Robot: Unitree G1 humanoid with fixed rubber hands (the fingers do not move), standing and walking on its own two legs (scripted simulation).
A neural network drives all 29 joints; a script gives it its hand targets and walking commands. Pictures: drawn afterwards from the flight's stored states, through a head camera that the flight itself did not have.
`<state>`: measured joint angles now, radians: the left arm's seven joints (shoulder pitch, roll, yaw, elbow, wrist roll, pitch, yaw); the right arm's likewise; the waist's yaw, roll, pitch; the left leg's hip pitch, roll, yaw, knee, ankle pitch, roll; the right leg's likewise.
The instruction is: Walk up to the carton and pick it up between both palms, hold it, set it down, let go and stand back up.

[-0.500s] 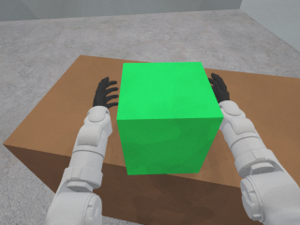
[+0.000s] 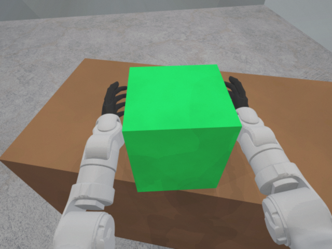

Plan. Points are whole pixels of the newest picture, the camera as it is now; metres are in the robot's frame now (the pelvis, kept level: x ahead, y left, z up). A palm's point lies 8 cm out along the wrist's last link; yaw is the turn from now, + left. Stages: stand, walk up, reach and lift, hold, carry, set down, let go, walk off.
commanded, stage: reach and lift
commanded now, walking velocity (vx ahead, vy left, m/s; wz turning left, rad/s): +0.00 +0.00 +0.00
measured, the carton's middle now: (175, 131) +0.40 +0.05 +0.08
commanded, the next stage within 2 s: none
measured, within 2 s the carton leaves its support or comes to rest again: leaves its support in 1.28 s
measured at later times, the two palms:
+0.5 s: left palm (111, 115) +0.38 +0.20 +0.13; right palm (238, 109) +0.44 -0.10 +0.14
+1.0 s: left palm (109, 116) +0.37 +0.20 +0.14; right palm (240, 110) +0.43 -0.10 +0.15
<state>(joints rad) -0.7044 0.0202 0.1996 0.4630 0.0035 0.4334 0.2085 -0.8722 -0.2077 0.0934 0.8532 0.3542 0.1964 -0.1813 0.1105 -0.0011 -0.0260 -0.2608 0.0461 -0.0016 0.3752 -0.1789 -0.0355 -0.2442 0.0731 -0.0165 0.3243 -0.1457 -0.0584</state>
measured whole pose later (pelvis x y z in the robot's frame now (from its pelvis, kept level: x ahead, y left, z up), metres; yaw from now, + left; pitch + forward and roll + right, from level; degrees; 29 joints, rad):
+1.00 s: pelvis +0.01 +0.01 +0.00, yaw +1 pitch +0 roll +0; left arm -0.64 -0.11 0.40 0.47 0.32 0.30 0.06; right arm -0.83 -0.06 -0.22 0.96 -0.04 0.07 -0.04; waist 0.05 -0.03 -0.04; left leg -0.12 0.02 -0.01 0.29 -0.16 -0.02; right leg -0.11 0.05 -0.03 0.26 -0.15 -0.05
